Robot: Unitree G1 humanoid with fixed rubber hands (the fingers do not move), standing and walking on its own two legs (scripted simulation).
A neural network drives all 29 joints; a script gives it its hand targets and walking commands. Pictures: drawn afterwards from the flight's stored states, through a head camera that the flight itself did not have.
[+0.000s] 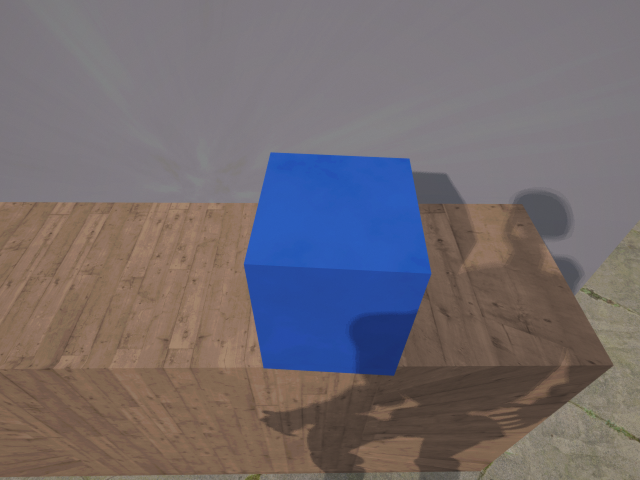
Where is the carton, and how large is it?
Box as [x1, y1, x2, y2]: [244, 152, 430, 375]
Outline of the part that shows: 271,152 244,261 244,267 263,367 393,375 430,275 430,269 409,159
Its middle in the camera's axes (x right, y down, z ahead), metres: +0.02 +0.04 +0.58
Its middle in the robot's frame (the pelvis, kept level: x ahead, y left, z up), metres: +0.42 -0.02 +0.03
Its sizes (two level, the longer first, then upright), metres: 0.210 0.200 0.250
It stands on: a pedestal, 0.66 m high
